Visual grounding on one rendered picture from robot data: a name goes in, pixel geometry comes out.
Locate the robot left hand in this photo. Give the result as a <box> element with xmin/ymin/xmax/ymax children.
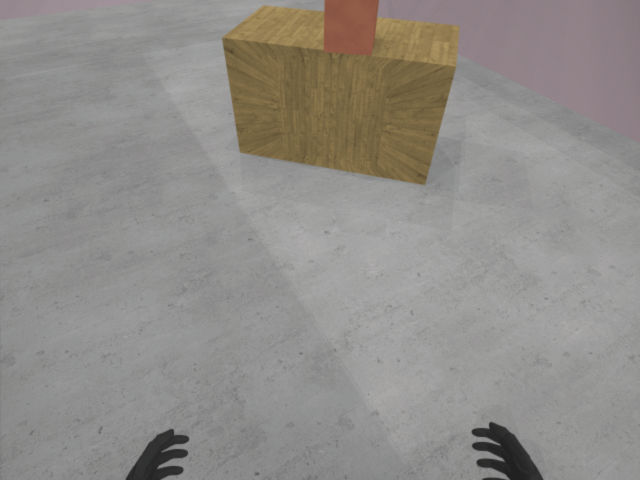
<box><xmin>126</xmin><ymin>429</ymin><xmax>189</xmax><ymax>480</ymax></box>

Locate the robot right hand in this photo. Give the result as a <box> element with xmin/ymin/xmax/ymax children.
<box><xmin>472</xmin><ymin>422</ymin><xmax>543</xmax><ymax>480</ymax></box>

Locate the pedestal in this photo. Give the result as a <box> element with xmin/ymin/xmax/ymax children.
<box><xmin>222</xmin><ymin>5</ymin><xmax>460</xmax><ymax>185</ymax></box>

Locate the carton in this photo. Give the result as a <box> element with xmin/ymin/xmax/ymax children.
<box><xmin>324</xmin><ymin>0</ymin><xmax>379</xmax><ymax>56</ymax></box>

